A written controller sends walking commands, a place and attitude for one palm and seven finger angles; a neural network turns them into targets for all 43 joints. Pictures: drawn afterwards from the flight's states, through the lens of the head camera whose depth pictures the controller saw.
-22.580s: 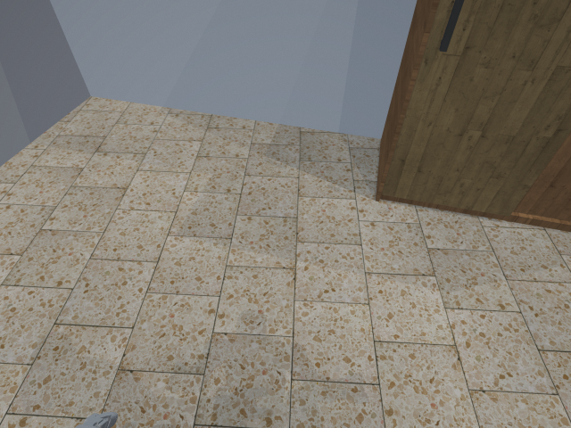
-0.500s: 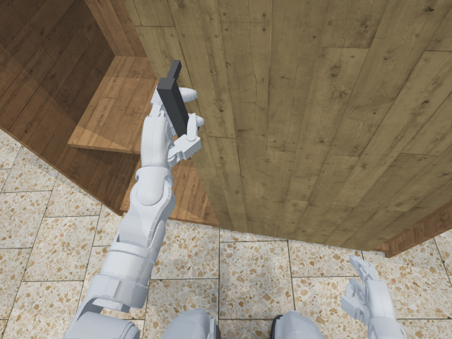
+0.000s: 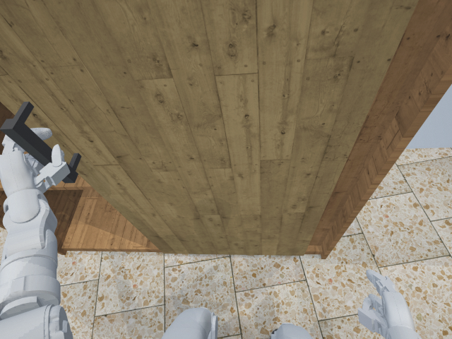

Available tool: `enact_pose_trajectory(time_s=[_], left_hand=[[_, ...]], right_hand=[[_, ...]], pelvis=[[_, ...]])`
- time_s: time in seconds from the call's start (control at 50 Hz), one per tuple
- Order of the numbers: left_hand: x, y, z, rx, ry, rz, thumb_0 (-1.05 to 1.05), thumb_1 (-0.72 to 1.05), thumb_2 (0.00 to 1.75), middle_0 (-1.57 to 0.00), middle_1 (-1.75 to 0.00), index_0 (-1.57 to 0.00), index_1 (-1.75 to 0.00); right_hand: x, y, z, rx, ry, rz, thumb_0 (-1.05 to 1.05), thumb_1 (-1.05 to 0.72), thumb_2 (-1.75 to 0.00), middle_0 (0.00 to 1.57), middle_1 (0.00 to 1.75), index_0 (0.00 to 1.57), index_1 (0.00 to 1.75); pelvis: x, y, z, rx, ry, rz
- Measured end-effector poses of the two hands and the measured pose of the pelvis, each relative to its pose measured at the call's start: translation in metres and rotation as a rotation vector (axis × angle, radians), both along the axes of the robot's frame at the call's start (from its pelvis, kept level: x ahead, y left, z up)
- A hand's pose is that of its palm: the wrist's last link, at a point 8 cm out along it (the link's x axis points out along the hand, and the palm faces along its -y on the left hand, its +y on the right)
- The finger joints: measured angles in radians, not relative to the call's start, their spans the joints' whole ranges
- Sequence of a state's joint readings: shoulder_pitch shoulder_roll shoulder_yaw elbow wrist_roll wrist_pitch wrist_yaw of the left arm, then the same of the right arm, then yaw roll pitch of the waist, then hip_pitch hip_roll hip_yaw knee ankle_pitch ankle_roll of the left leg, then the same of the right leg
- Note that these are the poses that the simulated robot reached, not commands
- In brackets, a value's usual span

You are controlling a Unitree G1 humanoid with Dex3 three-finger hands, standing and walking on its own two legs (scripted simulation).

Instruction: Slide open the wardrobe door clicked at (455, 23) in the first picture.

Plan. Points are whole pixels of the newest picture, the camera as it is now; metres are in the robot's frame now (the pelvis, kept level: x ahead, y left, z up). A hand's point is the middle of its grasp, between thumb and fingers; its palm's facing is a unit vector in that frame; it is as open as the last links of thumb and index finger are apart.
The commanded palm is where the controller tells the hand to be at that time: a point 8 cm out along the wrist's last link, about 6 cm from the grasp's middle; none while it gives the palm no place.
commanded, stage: stop walking and hold the door there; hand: left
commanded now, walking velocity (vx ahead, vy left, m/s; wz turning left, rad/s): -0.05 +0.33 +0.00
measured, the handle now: (49, 145) +0.42 +0.34 +0.10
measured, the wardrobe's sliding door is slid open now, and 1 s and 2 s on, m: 0.50 0.50 0.50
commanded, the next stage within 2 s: none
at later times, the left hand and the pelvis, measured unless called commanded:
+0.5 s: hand (52, 165) +0.37 +0.31 +0.10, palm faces +0.34 -0.92 -0.18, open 5.7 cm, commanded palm +0.33 +0.37 +0.09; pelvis -0.06 +0.06 +0.00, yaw -5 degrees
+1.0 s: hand (50, 169) +0.36 +0.31 +0.11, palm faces +0.22 -0.95 -0.21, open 5.9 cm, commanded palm +0.33 +0.35 +0.09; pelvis -0.12 +0.12 +0.00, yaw -12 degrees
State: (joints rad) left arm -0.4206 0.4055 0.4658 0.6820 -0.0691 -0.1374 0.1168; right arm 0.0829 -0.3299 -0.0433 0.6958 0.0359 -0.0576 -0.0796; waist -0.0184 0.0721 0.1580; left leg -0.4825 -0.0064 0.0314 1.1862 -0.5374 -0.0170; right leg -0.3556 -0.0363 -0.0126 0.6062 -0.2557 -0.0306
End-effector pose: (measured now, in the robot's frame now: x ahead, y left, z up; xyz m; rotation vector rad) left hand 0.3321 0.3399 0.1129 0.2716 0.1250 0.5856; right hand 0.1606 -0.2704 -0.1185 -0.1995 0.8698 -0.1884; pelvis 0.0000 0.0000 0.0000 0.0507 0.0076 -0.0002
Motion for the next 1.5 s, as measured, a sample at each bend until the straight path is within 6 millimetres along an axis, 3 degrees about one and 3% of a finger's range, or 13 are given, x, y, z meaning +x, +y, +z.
enact_pose_trajectory(time_s=[0.14,0.28,0.4,0.5,0.58,0.68,0.78,0.88,1.04,1.28,1.5], left_hand=[[0.0,-0.002,0.002,-0.068,0.023,0.033,-0.08,0.64,0.82,-0.34,-1.21,-0.35,-1.4],[0.001,0.002,0.004,-0.098,0.044,-0.013,-0.07,0.65,0.8,-0.32,-1.22,-0.41,-1.4],[0.002,0.009,0.005,-0.113,0.043,-0.097,-0.06,0.64,0.79,-0.32,-1.26,-0.43,-1.4],[0.003,0.017,0.003,-0.112,-0.028,-0.221,-0.01,0.64,0.79,-0.37,-1.32,-0.44,-1.4],[0.001,0.018,0.002,-0.117,-0.039,-0.274,-0.01,0.67,0.78,-0.32,-1.31,-0.41,-1.38],[0.002,0.02,0.004,-0.105,-0.014,-0.332,-0.01,0.7,0.77,-0.29,-1.31,-0.39,-1.38],[0.002,0.023,0.003,-0.075,-0.029,-0.364,-0.02,0.69,0.77,-0.32,-1.32,-0.38,-1.39],[0.001,0.021,0.004,-0.068,-0.011,-0.354,-0.02,0.7,0.77,-0.31,-1.28,-0.34,-1.39],[-0.001,0.018,0.006,-0.095,0.02,-0.342,-0.01,0.73,0.77,-0.23,-1.24,-0.29,-1.39],[-0.001,0.016,0.008,-0.106,0.044,-0.299,0.0,0.72,0.79,-0.24,-1.2,-0.31,-1.39],[-0.001,0.015,0.01,-0.119,0.06,-0.274,0.01,0.7,0.82,-0.25,-1.17,-0.35,-1.4]], right_hand=[[-0.045,-0.048,0.028,-0.079,0.009,-0.061,0.01,-0.91,-0.9,0.2,0.3,0.19,0.3],[-0.107,-0.056,0.039,-0.123,0.045,-0.129,0.01,-0.91,-0.9,0.2,0.3,0.19,0.3],[-0.161,-0.023,0.036,-0.129,0.094,-0.178,0.01,-0.91,-0.9,0.2,0.3,0.19,0.3],[-0.194,0.024,0.029,-0.134,0.105,-0.201,0.01,-0.91,-0.9,0.2,0.3,0.2,0.3],[-0.213,0.072,0.033,-0.075,0.107,-0.238,0.01,-0.91,-0.9,0.2,0.3,0.2,0.3],[-0.228,0.12,0.032,-0.025,0.137,-0.224,0.01,-0.91,-0.9,0.21,0.3,0.2,0.3],[-0.237,0.137,0.02,-0.014,0.163,-0.191,0.01,-0.9,-0.89,0.21,0.3,0.2,0.3],[-0.242,0.131,0.018,-0.033,0.141,-0.202,0.01,-0.9,-0.89,0.21,0.3,0.2,0.3],[-0.26,0.106,0.034,-0.121,0.111,-0.257,0.01,-0.9,-0.89,0.21,0.3,0.2,0.3],[-0.292,0.084,0.025,-0.119,0.217,-0.319,0.01,-0.91,-0.9,0.21,0.3,0.2,0.3],[-0.283,0.077,0.017,-0.09,0.214,-0.355,0.01,-0.91,-0.9,0.21,0.3,0.2,0.3]], pelvis=[[-0.006,-0.015,0.007,0.005,-0.016,-0.014],[-0.024,-0.003,0.012,0.012,-0.021,-0.049],[-0.044,0.027,0.012,0.01,-0.028,-0.08],[-0.062,0.065,-0.001,-0.045,-0.037,-0.095],[-0.075,0.082,0.004,-0.066,-0.047,-0.146],[-0.082,0.098,0.011,-0.102,-0.015,-0.166],[-0.093,0.108,0.003,-0.076,0.014,-0.186],[-0.112,0.12,0.003,-0.096,0.014,-0.195],[-0.125,0.12,0.002,-0.082,0.014,-0.209],[-0.115,0.103,0.004,-0.078,0.029,-0.205],[-0.101,0.093,0.004,-0.071,0.027,-0.211]])
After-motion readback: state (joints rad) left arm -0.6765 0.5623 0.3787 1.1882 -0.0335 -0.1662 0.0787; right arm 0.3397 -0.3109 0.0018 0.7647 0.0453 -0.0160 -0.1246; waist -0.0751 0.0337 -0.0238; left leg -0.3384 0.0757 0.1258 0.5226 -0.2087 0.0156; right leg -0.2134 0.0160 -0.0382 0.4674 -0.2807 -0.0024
